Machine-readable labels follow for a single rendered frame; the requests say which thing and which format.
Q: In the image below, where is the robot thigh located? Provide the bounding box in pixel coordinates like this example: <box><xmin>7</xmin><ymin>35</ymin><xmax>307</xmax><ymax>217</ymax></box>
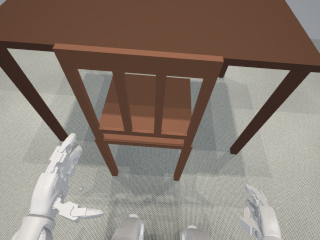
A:
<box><xmin>180</xmin><ymin>228</ymin><xmax>212</xmax><ymax>240</ymax></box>
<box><xmin>111</xmin><ymin>217</ymin><xmax>145</xmax><ymax>240</ymax></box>

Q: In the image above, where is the table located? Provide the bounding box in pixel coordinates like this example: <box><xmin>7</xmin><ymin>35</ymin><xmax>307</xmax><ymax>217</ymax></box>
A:
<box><xmin>0</xmin><ymin>0</ymin><xmax>320</xmax><ymax>155</ymax></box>

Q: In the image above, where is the right robot thigh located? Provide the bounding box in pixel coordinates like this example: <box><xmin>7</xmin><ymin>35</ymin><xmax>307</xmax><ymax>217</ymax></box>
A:
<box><xmin>180</xmin><ymin>228</ymin><xmax>212</xmax><ymax>240</ymax></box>

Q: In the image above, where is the robot left hand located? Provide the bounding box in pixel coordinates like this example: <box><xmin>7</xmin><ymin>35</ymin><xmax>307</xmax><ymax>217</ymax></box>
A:
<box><xmin>29</xmin><ymin>133</ymin><xmax>104</xmax><ymax>223</ymax></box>

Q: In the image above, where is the chair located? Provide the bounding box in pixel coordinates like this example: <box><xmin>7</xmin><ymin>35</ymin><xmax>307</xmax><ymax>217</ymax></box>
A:
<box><xmin>52</xmin><ymin>43</ymin><xmax>224</xmax><ymax>181</ymax></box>

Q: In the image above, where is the robot right hand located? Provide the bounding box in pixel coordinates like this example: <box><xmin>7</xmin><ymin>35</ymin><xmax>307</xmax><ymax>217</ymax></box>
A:
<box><xmin>240</xmin><ymin>183</ymin><xmax>282</xmax><ymax>240</ymax></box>

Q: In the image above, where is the left robot forearm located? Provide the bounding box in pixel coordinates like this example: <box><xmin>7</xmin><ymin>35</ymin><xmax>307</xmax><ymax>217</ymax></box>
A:
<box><xmin>11</xmin><ymin>214</ymin><xmax>56</xmax><ymax>240</ymax></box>

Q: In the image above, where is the left robot thigh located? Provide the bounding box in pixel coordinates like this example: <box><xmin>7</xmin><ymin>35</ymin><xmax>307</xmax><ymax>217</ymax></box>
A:
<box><xmin>111</xmin><ymin>217</ymin><xmax>145</xmax><ymax>240</ymax></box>

